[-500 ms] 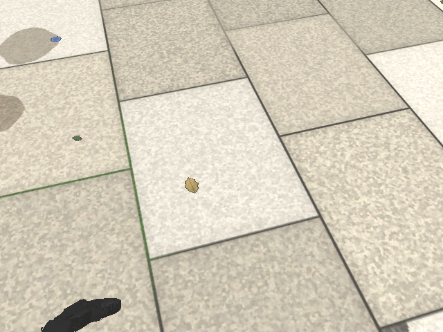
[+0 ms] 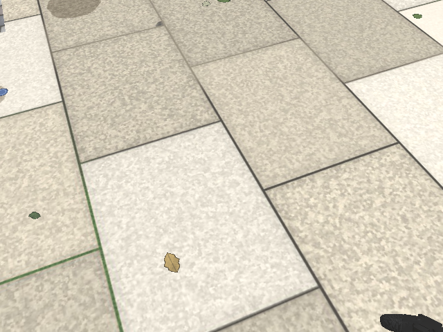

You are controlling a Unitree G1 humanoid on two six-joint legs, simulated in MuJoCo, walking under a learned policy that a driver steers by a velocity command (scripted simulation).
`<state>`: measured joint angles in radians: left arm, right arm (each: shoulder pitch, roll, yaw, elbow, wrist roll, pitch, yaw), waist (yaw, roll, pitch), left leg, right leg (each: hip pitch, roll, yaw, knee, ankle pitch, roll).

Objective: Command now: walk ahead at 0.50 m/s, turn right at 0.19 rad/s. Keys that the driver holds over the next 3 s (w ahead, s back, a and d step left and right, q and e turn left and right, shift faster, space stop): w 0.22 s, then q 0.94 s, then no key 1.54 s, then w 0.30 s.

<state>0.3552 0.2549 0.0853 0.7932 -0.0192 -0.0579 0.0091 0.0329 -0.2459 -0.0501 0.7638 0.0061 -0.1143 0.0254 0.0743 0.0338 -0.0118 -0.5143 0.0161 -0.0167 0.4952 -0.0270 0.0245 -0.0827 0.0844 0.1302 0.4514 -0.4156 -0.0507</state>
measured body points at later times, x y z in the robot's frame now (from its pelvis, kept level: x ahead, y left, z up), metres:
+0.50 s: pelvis +0.24 +0.01 +0.00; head +0.28 +0.01 +0.45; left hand +0.46 +0.25 -0.07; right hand +0.26 -0.28 -0.13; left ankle +0.13 +0.12 -0.73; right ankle +0.37 -0.10 -0.73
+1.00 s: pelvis +0.26 +0.04 +0.01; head +0.28 +0.09 +0.45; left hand +0.31 +0.36 -0.11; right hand +0.48 -0.19 -0.08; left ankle +0.25 +0.13 -0.73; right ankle +0.34 -0.10 -0.66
